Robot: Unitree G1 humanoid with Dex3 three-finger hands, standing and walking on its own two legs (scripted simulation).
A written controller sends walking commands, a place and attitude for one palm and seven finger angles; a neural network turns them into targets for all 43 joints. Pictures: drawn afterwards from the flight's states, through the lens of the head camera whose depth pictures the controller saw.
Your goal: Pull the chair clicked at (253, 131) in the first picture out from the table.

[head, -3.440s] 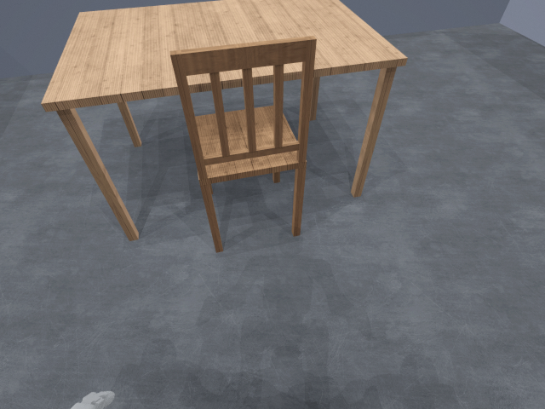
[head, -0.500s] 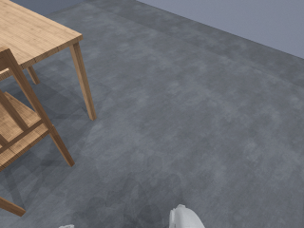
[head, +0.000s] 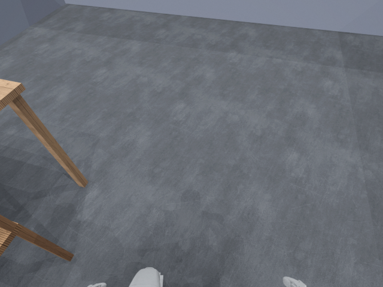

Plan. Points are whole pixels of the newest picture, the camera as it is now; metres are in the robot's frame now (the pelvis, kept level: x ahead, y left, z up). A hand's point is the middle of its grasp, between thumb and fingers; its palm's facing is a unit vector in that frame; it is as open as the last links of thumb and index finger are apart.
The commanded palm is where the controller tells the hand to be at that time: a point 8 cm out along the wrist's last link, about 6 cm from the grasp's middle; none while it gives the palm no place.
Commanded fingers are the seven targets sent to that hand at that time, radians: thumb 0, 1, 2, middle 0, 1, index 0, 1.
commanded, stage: walk to a spot facing it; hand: left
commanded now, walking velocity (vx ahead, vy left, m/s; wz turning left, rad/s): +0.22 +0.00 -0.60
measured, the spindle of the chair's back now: out of the picture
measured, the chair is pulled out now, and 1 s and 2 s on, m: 0.00 0.00 0.00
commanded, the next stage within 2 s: turn to face it in 1.00 s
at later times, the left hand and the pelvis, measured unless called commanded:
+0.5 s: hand out of the picture +0.12 +0.26 -0.17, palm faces -0.20 -0.96 -0.18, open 7.4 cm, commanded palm none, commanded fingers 0.00 0.90 0.90 -0.20 -0.30 -0.20 -0.30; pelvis +0.04 +0.07 +0.01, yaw -18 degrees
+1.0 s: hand (163, 233) +0.26 +0.10 -0.14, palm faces -0.55 -0.80 -0.24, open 7.4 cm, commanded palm none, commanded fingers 0.00 0.90 0.90 -0.20 -0.30 -0.20 -0.30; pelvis +0.08 -0.01 +0.01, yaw -35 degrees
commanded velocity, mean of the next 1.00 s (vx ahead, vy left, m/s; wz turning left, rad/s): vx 0.10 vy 0.00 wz -0.54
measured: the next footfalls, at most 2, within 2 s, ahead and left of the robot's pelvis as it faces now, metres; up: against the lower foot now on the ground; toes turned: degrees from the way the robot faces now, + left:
left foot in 0.24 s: +0.06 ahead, +0.15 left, +0.00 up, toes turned -8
right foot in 0.76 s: +0.05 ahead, -0.10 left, +0.00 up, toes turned -35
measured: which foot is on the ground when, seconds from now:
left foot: up 0.00-0.22, down 0.24-0.76, up 0.78-1.00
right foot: down 0.00-0.24, up 0.26-0.74, down 0.76-1.00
